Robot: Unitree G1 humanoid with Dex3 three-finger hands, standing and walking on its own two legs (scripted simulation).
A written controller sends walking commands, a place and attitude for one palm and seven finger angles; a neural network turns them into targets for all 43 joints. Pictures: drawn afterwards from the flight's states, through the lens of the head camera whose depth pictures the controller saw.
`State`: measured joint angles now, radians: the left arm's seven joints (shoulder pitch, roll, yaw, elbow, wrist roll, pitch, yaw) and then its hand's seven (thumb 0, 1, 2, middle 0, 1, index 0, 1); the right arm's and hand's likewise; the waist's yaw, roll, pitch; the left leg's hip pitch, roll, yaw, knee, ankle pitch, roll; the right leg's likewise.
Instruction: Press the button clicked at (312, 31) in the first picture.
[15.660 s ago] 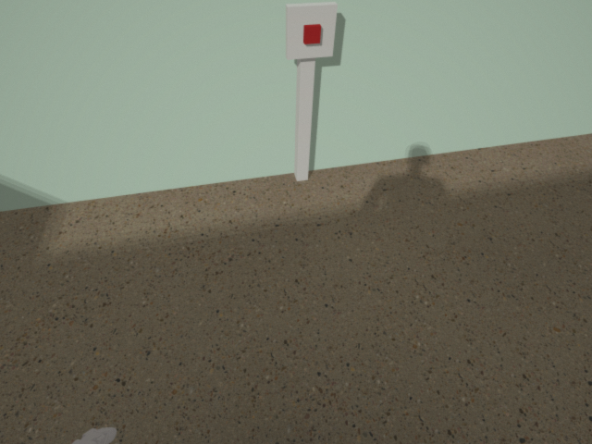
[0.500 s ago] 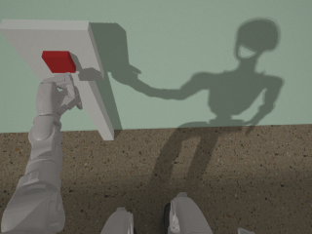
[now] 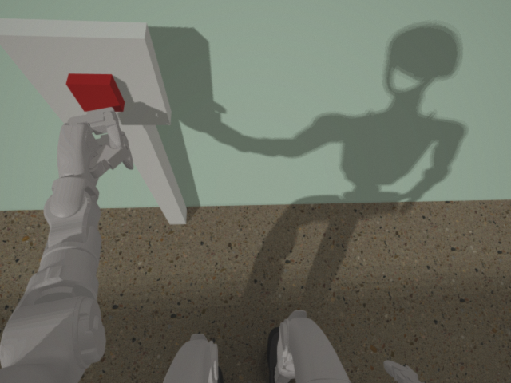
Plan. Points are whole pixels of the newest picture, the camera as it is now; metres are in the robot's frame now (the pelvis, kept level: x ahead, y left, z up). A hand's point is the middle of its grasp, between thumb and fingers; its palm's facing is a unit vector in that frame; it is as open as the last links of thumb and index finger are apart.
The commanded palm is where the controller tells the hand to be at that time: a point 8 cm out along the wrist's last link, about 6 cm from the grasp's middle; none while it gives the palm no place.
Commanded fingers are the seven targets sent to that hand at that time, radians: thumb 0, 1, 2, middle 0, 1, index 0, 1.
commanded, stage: press the button with the knuckle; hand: left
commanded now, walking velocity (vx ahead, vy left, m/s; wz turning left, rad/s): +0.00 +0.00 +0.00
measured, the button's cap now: (97, 91) +0.54 +0.22 +0.06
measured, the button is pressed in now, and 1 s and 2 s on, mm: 0 12 0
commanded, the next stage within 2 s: hold the button down briefly in 0.82 s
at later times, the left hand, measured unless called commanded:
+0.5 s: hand (124, 132) +0.49 +0.19 +0.03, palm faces +0.01 -1.00 -0.04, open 3.0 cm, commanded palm +0.48 +0.22 +0.03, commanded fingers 0.00 0.90 0.90 -1.30 -1.50 -1.30 -1.50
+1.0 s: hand (122, 127) +0.50 +0.19 +0.02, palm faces +0.00 -1.00 -0.05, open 3.1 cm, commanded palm +0.51 +0.22 +0.03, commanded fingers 0.00 0.90 0.90 -1.30 -1.50 -1.30 -1.50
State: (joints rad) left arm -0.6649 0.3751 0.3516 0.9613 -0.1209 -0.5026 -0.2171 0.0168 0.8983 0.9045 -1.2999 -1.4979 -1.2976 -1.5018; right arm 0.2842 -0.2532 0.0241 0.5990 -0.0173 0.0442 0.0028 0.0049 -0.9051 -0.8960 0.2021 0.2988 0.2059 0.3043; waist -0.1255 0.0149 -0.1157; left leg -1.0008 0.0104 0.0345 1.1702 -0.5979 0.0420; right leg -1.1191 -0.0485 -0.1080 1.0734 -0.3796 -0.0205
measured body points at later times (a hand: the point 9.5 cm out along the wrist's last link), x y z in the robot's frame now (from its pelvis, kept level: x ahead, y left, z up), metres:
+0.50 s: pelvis +0.00 +0.00 +0.00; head +0.16 +0.03 +0.41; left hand +0.48 +0.24 +0.03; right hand +0.03 -0.26 -0.12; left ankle -0.03 +0.09 -0.64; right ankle +0.06 -0.12 -0.64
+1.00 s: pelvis -0.04 +0.00 -0.02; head +0.14 +0.04 +0.39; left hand +0.49 +0.24 +0.03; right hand -0.02 -0.27 -0.13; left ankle -0.03 +0.09 -0.64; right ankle +0.06 -0.12 -0.64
